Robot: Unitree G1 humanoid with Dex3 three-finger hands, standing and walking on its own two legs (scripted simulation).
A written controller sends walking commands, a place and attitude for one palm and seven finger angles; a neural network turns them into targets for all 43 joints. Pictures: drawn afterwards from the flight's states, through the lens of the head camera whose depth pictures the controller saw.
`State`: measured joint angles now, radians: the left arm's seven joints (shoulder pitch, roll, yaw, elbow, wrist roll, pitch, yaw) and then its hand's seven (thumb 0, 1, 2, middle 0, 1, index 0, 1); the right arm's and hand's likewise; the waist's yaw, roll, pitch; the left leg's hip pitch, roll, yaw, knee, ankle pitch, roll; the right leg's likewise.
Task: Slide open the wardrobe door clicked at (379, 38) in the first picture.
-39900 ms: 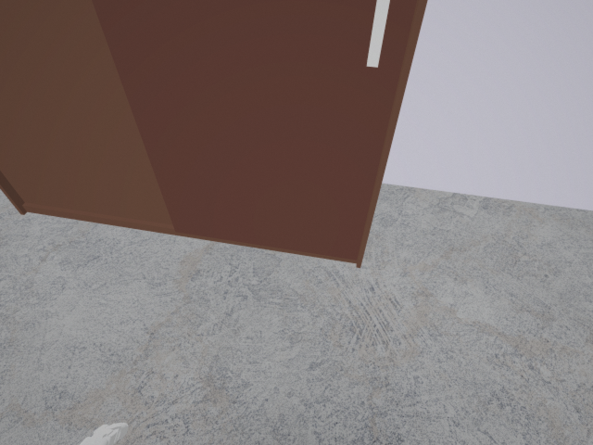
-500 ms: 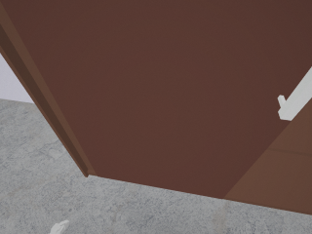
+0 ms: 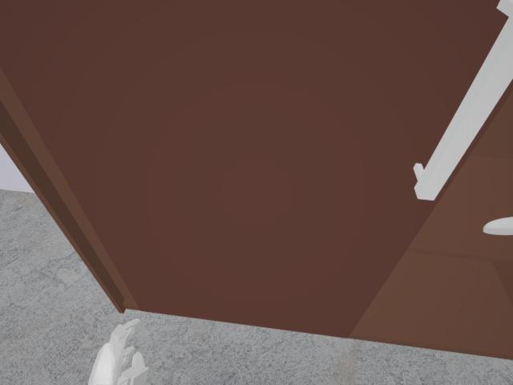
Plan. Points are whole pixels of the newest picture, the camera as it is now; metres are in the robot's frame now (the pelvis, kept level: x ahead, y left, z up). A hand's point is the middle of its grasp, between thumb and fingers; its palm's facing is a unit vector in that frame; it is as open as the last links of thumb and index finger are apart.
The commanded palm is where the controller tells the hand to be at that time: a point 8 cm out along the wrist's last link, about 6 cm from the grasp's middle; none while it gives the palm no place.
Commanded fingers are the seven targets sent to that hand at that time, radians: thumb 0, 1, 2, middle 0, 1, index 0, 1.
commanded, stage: slip the hand off the handle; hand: right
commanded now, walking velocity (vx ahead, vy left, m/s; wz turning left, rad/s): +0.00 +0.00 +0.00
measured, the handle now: (460, 113) +0.42 -0.27 +0.25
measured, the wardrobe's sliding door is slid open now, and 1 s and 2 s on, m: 0.69 0.69 0.69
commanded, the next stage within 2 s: draw the hand back to the body in 0.52 s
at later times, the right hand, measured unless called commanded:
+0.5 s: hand out of the picture +0.26 -0.31 +0.24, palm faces +0.46 +0.87 -0.17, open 14.7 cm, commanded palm +0.22 -0.35 +0.23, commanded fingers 0.00 0.55 -0.20 0.25 1.15 0.25 1.15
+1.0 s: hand out of the picture +0.22 -0.29 +0.22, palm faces +0.22 +0.97 -0.05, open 14.7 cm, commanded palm +0.18 -0.33 +0.21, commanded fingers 0.00 0.55 -0.20 0.25 1.15 0.25 1.15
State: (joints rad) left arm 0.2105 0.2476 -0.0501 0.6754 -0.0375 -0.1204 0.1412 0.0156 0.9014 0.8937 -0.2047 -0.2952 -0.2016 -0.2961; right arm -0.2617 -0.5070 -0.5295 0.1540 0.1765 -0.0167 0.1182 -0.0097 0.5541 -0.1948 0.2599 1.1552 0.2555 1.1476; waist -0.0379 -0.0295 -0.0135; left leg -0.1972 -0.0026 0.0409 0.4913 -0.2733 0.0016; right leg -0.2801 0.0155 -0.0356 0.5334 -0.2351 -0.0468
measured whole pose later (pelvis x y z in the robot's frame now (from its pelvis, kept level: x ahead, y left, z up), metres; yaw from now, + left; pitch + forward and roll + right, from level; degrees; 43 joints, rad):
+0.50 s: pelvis +0.00 +0.03 +0.00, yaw -1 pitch -4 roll +0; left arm 0.18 0.25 -0.07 0.72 -0.04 -0.14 0.17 0.01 0.90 0.89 -0.21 -0.30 -0.20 -0.30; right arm -0.16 -0.53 -0.58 0.10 0.24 0.02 0.19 -0.01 0.56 -0.19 0.26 1.16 0.26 1.15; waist -0.06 -0.04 0.01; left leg -0.12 -0.02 0.08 0.45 -0.26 0.04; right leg -0.21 0.00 0.00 0.48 -0.21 -0.01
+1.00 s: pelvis -0.01 +0.03 +0.00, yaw -1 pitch -6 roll +1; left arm 0.18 0.30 -0.05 0.62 -0.11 -0.17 0.17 0.02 0.90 0.89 -0.20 -0.29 -0.20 -0.30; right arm -0.01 -0.54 -0.59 -0.02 0.41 0.31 0.37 -0.01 0.55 -0.20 0.26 1.15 0.25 1.15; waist -0.05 -0.06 -0.04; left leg -0.11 -0.03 0.06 0.50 -0.28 0.03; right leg -0.20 -0.01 -0.01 0.54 -0.24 -0.01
